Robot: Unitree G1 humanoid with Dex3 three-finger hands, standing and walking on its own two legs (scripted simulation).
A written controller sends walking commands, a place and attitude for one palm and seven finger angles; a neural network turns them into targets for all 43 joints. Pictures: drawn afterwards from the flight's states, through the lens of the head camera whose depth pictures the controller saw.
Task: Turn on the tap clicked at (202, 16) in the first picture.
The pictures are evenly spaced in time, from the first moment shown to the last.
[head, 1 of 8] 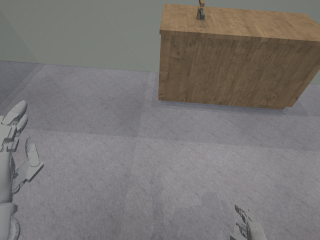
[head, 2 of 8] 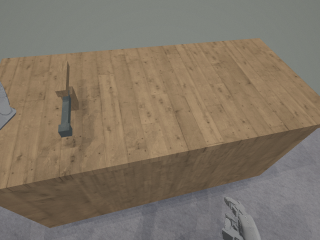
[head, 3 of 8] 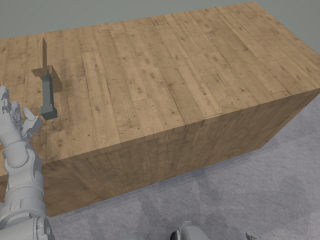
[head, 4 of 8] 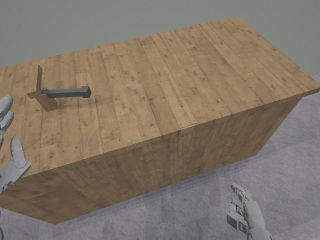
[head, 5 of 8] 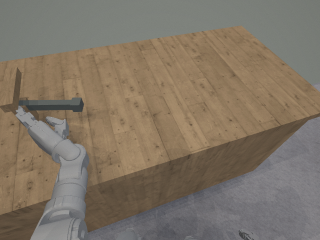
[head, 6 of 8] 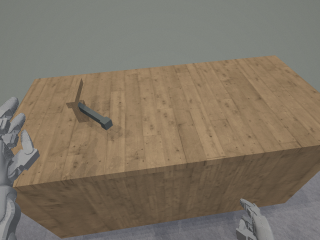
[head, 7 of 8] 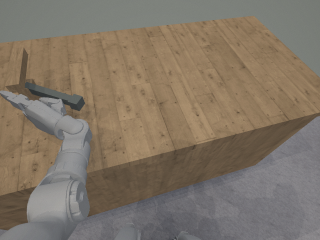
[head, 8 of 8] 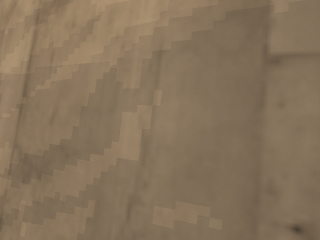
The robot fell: yes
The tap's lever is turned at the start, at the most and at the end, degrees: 0 87 86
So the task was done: no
